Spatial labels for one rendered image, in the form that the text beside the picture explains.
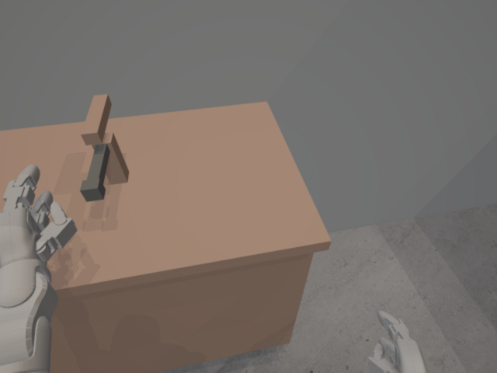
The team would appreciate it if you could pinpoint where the tap lever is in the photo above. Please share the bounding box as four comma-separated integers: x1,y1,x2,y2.
80,143,110,202

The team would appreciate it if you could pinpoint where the left robot forearm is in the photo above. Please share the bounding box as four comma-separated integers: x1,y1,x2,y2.
0,259,58,373

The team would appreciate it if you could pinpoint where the robot right hand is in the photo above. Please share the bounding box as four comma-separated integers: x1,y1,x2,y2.
368,311,428,373

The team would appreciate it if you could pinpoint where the counter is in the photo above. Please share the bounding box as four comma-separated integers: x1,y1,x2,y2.
0,94,332,373

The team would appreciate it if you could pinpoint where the robot left hand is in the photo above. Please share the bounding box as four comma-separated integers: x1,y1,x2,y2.
0,164,78,268

